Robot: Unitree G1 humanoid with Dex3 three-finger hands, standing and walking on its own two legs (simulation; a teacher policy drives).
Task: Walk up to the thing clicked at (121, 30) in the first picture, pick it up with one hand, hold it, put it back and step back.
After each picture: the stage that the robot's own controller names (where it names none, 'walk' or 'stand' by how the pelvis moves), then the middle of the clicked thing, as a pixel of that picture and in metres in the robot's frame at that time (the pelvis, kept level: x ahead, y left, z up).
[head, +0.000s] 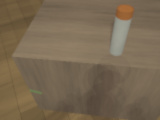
stand; (120, 32) +0.63 -0.13 +0.02
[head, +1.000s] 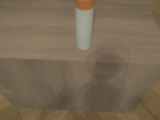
walk; (84, 24) +0.59 +0.05 +0.05
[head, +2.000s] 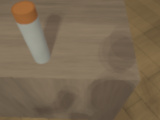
stand; (34, 37) +0.48 +0.22 +0.06
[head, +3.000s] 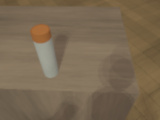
stand; (46, 54) +0.49 +0.20 +0.02
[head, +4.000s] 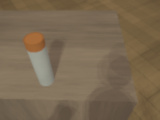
stand; (41, 62) +0.45 +0.21 +0.01
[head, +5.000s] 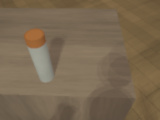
stand; (41, 58) +0.47 +0.21 +0.01
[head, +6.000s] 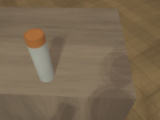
stand; (41, 58) +0.46 +0.21 +0.01
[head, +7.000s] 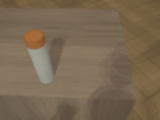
stand; (41, 59) +0.46 +0.21 +0.01
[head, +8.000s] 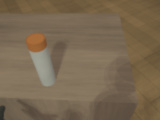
rise first; (42, 62) +0.45 +0.22 +0.02
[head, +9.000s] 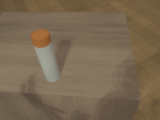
go down; (47, 58) +0.47 +0.21 +0.02
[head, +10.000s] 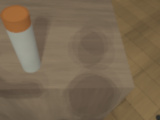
go down; (25, 44) +0.45 +0.20 +0.06
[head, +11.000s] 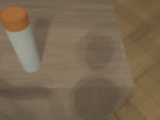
approach; (24, 44) +0.46 +0.20 +0.06
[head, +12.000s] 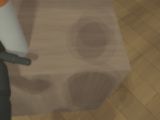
close; (6, 25) +0.48 +0.21 +0.10
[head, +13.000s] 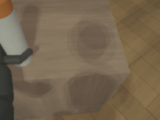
lift; (10, 35) +0.46 +0.20 +0.10
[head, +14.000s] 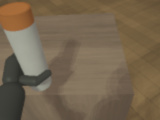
lift; (30, 53) +0.33 +0.17 +0.22
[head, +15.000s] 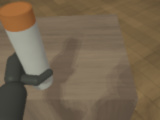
hold; (31, 52) +0.33 +0.16 +0.21
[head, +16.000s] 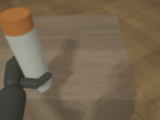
hold; (30, 56) +0.33 +0.17 +0.20
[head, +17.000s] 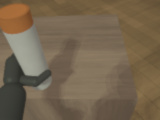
crouch; (30, 54) +0.33 +0.17 +0.21
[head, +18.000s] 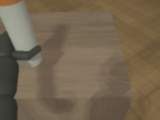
crouch; (20, 30) +0.42 +0.20 +0.22
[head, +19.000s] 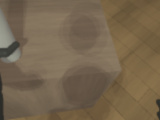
lower; out of the picture +0.49 +0.23 +0.08
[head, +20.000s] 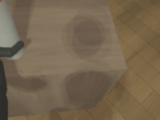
lower; (1, 26) +0.48 +0.22 +0.10
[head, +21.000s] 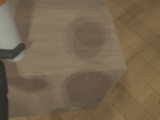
lower; (3, 28) +0.48 +0.21 +0.10
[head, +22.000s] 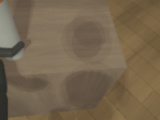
lower; (2, 26) +0.48 +0.21 +0.10
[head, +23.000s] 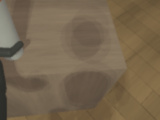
loosen; (0, 26) +0.48 +0.22 +0.10
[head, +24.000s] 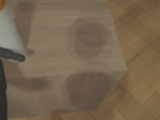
withdraw; (3, 30) +0.47 +0.22 +0.10
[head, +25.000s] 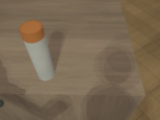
sink last; (40, 54) +0.44 +0.20 +0.06
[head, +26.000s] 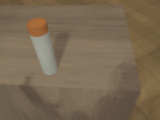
stand; (44, 49) +0.49 +0.22 +0.06
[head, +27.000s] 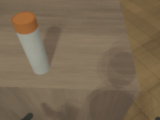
stand; (34, 47) +0.46 +0.22 +0.08
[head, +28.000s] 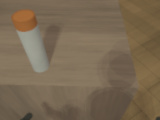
stand; (33, 45) +0.47 +0.22 +0.08
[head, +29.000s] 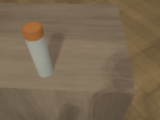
stand; (39, 52) +0.47 +0.22 +0.03
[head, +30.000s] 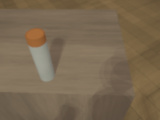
stand; (42, 57) +0.47 +0.21 +0.01
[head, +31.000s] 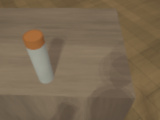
stand; (40, 59) +0.46 +0.21 +0.01
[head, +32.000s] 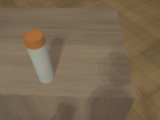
stand; (41, 59) +0.46 +0.21 +0.01
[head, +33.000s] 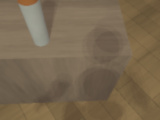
walk; (34, 19) +0.56 +0.22 +0.04
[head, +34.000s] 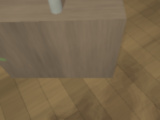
walk; out of the picture +0.86 +0.23 +0.04
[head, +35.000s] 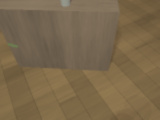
stand; out of the picture +1.13 +0.20 +0.03
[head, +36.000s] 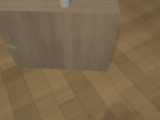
stand; out of the picture +1.09 +0.18 +0.01
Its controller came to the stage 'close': yes
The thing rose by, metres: 0.20
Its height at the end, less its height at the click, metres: +0.00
